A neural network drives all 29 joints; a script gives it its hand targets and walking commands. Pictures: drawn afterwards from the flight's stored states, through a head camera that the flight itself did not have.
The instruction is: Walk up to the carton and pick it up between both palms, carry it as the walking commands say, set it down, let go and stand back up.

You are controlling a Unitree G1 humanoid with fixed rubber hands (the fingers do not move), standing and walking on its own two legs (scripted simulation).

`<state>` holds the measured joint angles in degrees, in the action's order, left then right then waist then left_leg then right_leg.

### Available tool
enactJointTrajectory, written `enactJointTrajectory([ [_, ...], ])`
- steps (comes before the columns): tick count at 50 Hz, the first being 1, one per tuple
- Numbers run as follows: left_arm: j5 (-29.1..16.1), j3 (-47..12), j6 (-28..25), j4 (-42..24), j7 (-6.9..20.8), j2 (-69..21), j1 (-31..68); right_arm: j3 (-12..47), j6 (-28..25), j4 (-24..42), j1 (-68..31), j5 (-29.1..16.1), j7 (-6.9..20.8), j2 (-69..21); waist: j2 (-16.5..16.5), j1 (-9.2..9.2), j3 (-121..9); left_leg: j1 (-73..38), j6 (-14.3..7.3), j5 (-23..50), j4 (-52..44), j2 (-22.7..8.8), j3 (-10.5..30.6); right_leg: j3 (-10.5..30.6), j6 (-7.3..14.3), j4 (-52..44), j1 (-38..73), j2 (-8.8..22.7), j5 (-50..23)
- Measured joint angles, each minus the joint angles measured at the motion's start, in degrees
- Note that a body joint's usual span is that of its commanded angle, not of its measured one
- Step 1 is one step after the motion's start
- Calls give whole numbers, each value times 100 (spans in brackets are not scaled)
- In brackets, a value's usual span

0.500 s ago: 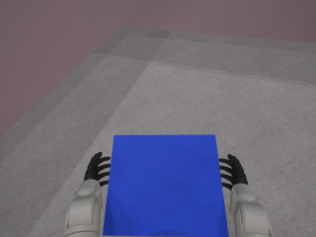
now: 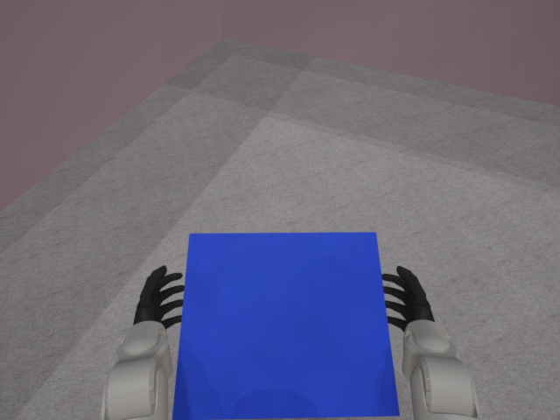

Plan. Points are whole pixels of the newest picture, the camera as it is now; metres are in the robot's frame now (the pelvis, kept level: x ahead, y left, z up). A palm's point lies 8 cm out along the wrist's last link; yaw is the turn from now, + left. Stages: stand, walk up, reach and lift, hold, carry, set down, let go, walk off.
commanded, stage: carry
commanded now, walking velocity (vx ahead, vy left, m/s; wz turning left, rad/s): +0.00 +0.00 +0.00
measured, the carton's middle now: (282, 322) +0.31 +0.02 -0.10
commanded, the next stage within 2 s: hold in 1.76 s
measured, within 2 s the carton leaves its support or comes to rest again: neither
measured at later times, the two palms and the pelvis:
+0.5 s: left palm (185, 308) +0.27 +0.15 +0.03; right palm (450, 301) +0.29 -0.21 +0.03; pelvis +0.02 -0.04 +0.01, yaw +1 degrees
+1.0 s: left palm (156, 329) +0.24 +0.18 +0.04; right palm (442, 336) +0.24 -0.18 +0.04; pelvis -0.02 -0.01 +0.02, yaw +1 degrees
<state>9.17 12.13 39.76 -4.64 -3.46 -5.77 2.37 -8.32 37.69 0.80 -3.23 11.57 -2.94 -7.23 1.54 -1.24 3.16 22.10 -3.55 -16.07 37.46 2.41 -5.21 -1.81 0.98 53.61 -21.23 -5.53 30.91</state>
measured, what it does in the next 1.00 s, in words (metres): steps on the spot: right foot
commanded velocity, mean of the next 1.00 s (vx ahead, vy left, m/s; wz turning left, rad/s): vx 0.00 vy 0.00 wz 0.00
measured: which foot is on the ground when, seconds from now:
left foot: down 0.00-1.00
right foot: up 0.00-0.04, down 0.06-1.00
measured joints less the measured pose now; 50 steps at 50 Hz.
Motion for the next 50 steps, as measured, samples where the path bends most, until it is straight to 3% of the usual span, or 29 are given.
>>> enactJointTrajectory([
  [2,72,-1,-20,359,104,24,152,-98,44,-131,-3,138,38,-2,-217,58,-211,-23,27,-134,104,-61,6,261,18,-270,-47,157,289],
  [3,106,2,-16,552,140,29,255,-161,61,-206,-2,185,48,-4,-280,73,-306,-47,63,-179,138,-64,1,384,28,-896,80,307,9],
  [4,131,19,-12,714,161,26,347,-207,91,-277,-14,187,32,-1,-331,61,-365,-90,93,-233,185,-90,-25,310,46,-1305,182,429,-910],
  [5,155,47,-30,867,167,2,415,-245,124,-354,-29,156,0,19,-431,90,-399,-142,125,-281,221,-158,5,238,84,-1373,250,389,-1252],
  [7,220,104,-30,1105,160,-71,501,-307,174,-507,-35,78,-39,71,-554,189,-512,-226,187,-159,164,-253,130,139,176,-1454,374,282,-1135],
  [12,452,166,-30,1493,150,-173,510,-327,322,-863,-74,3,-75,188,-306,342,-792,-491,304,-96,-302,-252,250,20,293,-1826,630,271,-1055],
  [15,506,175,-60,1512,169,-147,501,-321,357,-1060,-296,-33,-59,253,-164,327,-774,-530,374,-83,-334,-334,277,-9,356,-1939,697,192,-1125],
  [21,322,162,4,1230,-101,-76,497,-274,268,-1246,-624,-99,-83,241,67,213,-594,-512,464,-43,-311,-409,326,-75,447,-1931,690,126,-1165],
  [32,194,263,112,1216,-49,-38,472,-326,239,-1137,-413,76,-85,30,-210,-42,-411,-561,438,140,-407,-419,358,-139,421,-2096,781,132,-1372],
  [38,190,266,104,1271,-23,-77,477,-355,316,-983,-294,47,-121,13,-273,-16,-343,-582,368,325,-561,-381,343,-145,359,-2264,810,177,-1564],
  [50,332,243,182,1318,34,-47,683,-477,367,-990,-416,-3,-151,-18,-47,81,-430,-622,201,595,-874,-291,219,-55,195,-2554,819,283,-1856],
])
